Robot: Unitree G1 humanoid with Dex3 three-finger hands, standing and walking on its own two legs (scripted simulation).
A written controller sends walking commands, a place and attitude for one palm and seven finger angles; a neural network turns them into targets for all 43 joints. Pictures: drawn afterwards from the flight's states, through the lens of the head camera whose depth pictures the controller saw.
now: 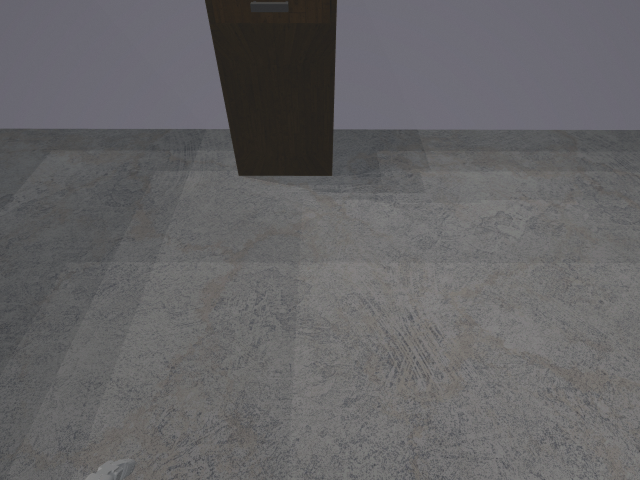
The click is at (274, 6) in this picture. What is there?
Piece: drawer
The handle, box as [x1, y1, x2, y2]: [250, 1, 288, 11]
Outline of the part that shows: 250,3 251,11 288,10 287,1 253,1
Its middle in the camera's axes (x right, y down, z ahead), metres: -0.19 -0.85 +1.41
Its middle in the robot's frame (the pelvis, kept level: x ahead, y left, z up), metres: +1.62 +0.27 +0.03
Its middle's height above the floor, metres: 0.80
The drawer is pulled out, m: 0.00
